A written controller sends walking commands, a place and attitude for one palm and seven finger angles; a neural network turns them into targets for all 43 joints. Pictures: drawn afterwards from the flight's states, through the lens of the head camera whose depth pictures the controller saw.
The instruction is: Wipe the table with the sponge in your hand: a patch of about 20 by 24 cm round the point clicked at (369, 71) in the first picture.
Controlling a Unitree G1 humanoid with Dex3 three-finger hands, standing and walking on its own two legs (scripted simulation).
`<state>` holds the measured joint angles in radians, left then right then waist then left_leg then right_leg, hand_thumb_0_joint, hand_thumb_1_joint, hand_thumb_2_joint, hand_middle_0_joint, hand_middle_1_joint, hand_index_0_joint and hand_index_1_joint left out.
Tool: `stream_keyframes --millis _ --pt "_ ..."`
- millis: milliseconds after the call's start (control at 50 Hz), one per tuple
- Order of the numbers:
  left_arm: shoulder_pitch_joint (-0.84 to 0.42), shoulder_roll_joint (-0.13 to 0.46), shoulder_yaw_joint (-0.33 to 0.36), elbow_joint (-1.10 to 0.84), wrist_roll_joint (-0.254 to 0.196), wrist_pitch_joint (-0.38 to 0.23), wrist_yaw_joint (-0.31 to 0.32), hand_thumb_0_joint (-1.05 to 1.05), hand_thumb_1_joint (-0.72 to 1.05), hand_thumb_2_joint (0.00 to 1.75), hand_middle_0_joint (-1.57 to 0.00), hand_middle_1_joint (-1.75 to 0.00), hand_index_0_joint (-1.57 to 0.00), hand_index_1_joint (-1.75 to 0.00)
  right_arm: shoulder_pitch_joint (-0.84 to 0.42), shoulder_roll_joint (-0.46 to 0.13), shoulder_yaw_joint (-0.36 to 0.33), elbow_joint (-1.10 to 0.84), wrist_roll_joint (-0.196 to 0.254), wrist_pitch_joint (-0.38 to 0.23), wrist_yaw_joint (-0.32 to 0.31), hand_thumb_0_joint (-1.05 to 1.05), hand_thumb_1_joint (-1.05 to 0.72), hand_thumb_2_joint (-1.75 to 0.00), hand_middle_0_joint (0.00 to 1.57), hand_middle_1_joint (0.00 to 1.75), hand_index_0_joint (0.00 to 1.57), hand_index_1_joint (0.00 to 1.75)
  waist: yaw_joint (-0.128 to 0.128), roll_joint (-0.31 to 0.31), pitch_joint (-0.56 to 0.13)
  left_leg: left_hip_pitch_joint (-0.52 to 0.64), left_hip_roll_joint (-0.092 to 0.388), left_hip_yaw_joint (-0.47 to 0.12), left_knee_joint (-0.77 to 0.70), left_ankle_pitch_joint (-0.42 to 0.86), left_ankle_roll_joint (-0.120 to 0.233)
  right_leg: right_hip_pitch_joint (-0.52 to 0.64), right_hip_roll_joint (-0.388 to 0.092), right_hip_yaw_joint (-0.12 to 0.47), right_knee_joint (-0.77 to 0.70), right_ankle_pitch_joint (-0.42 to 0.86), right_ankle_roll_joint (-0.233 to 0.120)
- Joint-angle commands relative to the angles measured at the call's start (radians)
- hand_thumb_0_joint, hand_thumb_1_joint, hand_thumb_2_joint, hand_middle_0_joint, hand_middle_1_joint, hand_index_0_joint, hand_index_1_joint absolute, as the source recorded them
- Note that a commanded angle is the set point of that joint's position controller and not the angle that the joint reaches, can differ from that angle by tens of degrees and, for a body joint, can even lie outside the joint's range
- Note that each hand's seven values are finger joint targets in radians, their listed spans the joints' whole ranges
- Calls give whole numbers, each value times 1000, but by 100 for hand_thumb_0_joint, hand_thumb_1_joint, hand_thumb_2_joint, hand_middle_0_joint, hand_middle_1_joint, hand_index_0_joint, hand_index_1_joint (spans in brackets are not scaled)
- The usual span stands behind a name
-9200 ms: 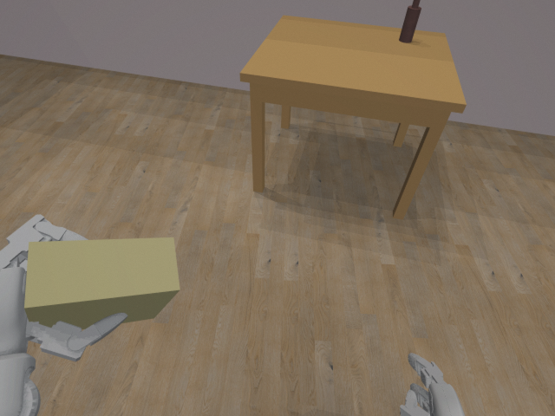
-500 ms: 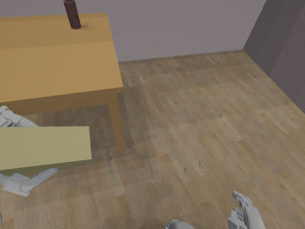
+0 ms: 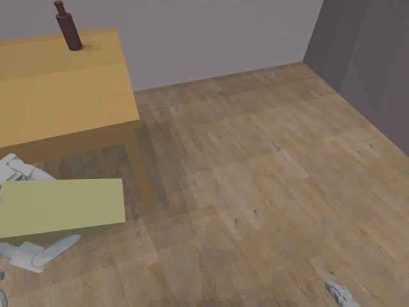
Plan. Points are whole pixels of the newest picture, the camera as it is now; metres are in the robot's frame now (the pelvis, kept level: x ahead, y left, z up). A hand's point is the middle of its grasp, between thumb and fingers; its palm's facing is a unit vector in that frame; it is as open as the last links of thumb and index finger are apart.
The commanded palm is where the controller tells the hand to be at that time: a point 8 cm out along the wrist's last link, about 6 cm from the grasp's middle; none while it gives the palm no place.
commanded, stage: take the last steps up to it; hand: left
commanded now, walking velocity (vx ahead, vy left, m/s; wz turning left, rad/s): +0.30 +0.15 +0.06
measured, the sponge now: (79, 211) +0.23 +0.20 +0.14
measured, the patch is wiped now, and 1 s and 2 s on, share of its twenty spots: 0.00 0.00 0.00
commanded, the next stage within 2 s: come to a stop and stand still in 1.40 s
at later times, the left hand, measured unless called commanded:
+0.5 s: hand (31, 185) +0.25 +0.27 +0.16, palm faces +0.41 -0.78 -0.48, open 10.3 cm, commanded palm +0.20 +0.31 +0.18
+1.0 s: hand (42, 126) +0.38 +0.31 +0.16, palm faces +0.40 -0.77 -0.49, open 10.3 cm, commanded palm +0.32 +0.35 +0.18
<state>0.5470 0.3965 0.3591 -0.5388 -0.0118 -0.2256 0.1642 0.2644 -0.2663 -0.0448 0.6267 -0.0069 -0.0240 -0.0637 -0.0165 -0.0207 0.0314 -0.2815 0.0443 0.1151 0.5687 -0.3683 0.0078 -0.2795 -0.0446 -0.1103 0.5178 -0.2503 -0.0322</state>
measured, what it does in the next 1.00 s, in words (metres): walks ahead: left foot, then left foot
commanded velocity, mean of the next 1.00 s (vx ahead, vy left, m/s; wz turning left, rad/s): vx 0.29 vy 0.15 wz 0.01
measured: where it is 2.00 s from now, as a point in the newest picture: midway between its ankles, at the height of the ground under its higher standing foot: (163, 299)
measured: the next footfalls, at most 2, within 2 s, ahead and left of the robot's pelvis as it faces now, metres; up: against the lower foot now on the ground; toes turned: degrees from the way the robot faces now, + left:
left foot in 0.02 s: +0.05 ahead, +0.13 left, +0.00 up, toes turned +7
left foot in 0.58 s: +0.16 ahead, +0.19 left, +0.00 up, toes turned +12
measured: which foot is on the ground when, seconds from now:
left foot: up 0.00-0.00, down 0.02-0.24, up 0.26-0.56, down 0.58-0.88, up 0.90-1.00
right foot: down 0.00-0.58, up 0.60-0.84, down 0.86-1.00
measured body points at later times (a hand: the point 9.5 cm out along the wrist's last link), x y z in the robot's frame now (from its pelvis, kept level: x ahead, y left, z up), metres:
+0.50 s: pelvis +0.06 +0.02 +0.00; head +0.10 +0.01 +0.45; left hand +0.23 +0.31 +0.19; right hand +0.23 -0.20 -0.10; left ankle +0.11 +0.18 -0.70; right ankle +0.03 -0.09 -0.74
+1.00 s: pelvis +0.16 +0.07 -0.01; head +0.20 +0.04 +0.44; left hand +0.35 +0.35 +0.19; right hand +0.32 -0.16 -0.13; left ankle +0.13 +0.20 -0.65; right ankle +0.16 -0.03 -0.74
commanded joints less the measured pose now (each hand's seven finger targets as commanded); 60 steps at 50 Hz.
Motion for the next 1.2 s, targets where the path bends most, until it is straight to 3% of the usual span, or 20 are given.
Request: stream_keyframes --millis 0,40,180,220,240,280,360,520,560,600,680,800,820,860,880,940,1000,1140,1160,1180 --pt "-159 129 94 -218 -2 -70 26 0 10 130 -120 -160 -120 -160 -102 -86 -27 -175 3 -81 -13 0 -90 -90 20 30 20 30 2 223 -74 179 169 -247 -263 -27 108 -134 -47 110 119 -243 6" --pt "-151 157 108 -145 13 -78 17 0 10 130 -120 -160 -120 -160 -115 -63 -17 -149 8 -97 -13 0 -90 -90 20 30 20 30 3 325 -39 72 326 -480 -377 -191 221 -226 -2 44 451 -322 36" --pt "-146 127 83 -141 10 -65 5 0 10 130 -120 -160 -120 -160 -115 -63 -12 -124 11 -122 1 0 -90 -90 20 30 20 30 28 167 -74 -77 147 -137 -70 87 98 150 -14 -15 -57 -91 33" --pt "-167 192 141 -99 1 -64 9 0 10 130 -120 -160 -120 -160 -141 -29 -8 -142 15 -108 8 0 -90 -90 20 30 20 30 30 -262 -80 -421 -29 4 402 -116 6 342 -371 590 -246 -16 -142" --pt "-219 177 132 -103 -17 -66 5 0 10 130 -120 -160 -120 -160 -139 -61 -25 -135 15 -106 18 0 -90 -90 20 30 20 30 28 -233 -73 -440 3 -115 567 -128 -16 278 -440 659 -297 -107 -177" --pt "-196 189 148 -97 -22 -73 -8 0 10 130 -120 -160 -120 -160 -158 -55 -14 -122 16 -84 22 0 -90 -90 20 30 20 30 24 -83 -11 -461 53 -166 647 -45 -29 193 -409 550 -285 -71 -186" --pt "-133 151 130 -97 -9 -98 -8 0 10 130 -120 -160 -120 -160 -161 -23 9 -128 8 -60 23 0 -90 -90 20 30 20 30 19 -122 -44 -312 74 -78 369 52 -29 147 -293 196 -217 268 -113" --pt "-204 140 107 -217 -1 -76 21 0 10 130 -120 -160 -120 -160 -134 -29 -17 -176 7 -91 -3 0 -90 -90 20 30 20 30 20 -49 -129 155 -7 91 -143 156 4 76 -187 109 11 138 -33" --pt "-218 131 108 -250 -6 -88 24 0 10 130 -120 -160 -120 -160 -107 -72 -40 -180 15 -95 0 0 -90 -90 20 30 20 30 -3 332 -198 411 275 -299 -199 386 140 -232 -21 -28 456 -247 53" --pt "-187 181 137 -198 -1 -97 17 0 10 130 -120 -160 -120 -160 -126 -45 -30 -167 14 -109 3 0 -90 -90 20 30 20 30 6 324 -170 288 383 -475 -280 214 270 -335 -44 77 718 -378 44" --pt "-96 149 132 -310 -14 -93 8 0 10 130 -120 -160 -120 -160 -136 -41 -27 -151 26 -133 16 0 -90 -90 20 30 20 30 24 270 -134 192 262 -202 -238 325 205 -299 -77 24 532 -237 59" --pt "-48 132 137 -165 -22 -56 8 0 10 130 -120 -160 -120 -160 -126 -44 -12 -138 23 -125 2 0 -90 -90 20 30 20 30 25 170 -151 22 200 -64 -103 199 98 96 -3 -84 19 -70 56" --pt "-60 147 148 -130 -17 -52 7 0 10 130 -120 -160 -120 -160 -129 -40 -13 -135 23 -115 -2 0 -90 -90 20 30 20 30 31 83 -151 -56 168 -34 24 144 75 181 -54 -5 -77 -27 30" --pt "-106 203 192 -88 -20 -50 10 0 10 130 -120 -160 -120 -160 -165 -16 -1 -163 18 -103 7 0 -90 -90 20 30 20 30 42 -297 -128 -441 -19 2 502 -191 -7 357 -434 627 -233 138 -161" --pt "-150 186 178 -86 -35 -51 5 0 10 130 -120 -160 -120 -160 -153 -49 -18 -140 18 -99 22 0 -90 -90 20 30 20 30 29 -271 -137 -465 8 -108 647 -154 -23 344 -458 655 -242 105 -170" --pt "-112 170 165 -118 -16 -86 -4 0 10 130 -120 -160 -120 -160 -171 -26 7 -113 12 -80 27 0 -90 -90 20 30 20 30 28 -99 -80 -481 60 -130 686 -25 -44 295 -370 307 -175 397 -129" --pt "-111 160 141 -178 -1 -107 4 0 10 130 -120 -160 -120 -160 -170 -21 5 -130 5 -72 27 0 -90 -90 20 30 20 30 19 -116 -97 -309 70 -62 388 17 -35 214 -314 107 -138 551 -88" --pt "-100 175 171 -259 3 -99 34 0 10 130 -120 -160 -120 -160 -122 -21 -29 -170 2 -82 8 0 -90 -90 20 30 20 30 15 -54 -177 90 -35 111 -117 220 -21 158 -223 34 57 416 -23" --pt "-118 166 162 -262 -1 -107 31 0 10 130 -120 -160 -120 -160 -107 -38 -41 -173 8 -83 2 0 -90 -90 20 30 20 30 0 64 -196 210 15 55 -142 262 4 63 -185 17 209 337 5" --pt "-114 142 140 -265 -7 -108 27 0 10 130 -120 -160 -120 -160 -103 -70 -54 -181 17 -84 4 0 -90 -90 20 30 20 30 0 307 -219 340 221 -216 -152 493 92 -141 -65 -48 442 -121 57"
